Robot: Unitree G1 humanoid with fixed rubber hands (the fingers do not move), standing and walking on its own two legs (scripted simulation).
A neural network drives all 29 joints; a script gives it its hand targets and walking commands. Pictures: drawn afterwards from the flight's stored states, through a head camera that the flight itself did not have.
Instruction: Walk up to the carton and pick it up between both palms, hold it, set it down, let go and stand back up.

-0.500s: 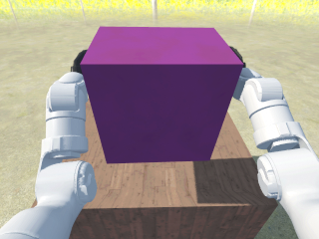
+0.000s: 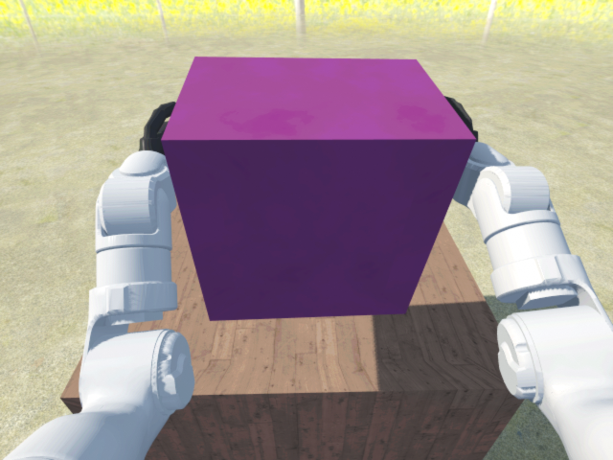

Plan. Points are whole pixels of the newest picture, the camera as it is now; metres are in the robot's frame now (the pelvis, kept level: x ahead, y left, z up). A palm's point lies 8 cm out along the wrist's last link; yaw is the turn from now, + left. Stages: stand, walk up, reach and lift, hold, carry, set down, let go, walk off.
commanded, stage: hold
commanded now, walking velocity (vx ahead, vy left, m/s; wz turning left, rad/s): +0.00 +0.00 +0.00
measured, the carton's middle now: (308, 195) +0.37 +0.01 +0.22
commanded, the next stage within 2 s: none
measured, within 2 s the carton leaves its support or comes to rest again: neither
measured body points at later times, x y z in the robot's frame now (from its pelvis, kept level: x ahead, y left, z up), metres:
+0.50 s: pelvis +0.01 +0.01 +0.00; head -0.07 +0.03 +0.44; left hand +0.39 +0.20 +0.27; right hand +0.40 -0.16 +0.28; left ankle +0.02 +0.15 -0.75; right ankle +0.01 -0.14 -0.75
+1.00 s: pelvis +0.00 +0.00 +0.00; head -0.08 +0.00 +0.44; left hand +0.38 +0.19 +0.28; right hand +0.39 -0.18 +0.27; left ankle +0.02 +0.15 -0.75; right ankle +0.01 -0.14 -0.75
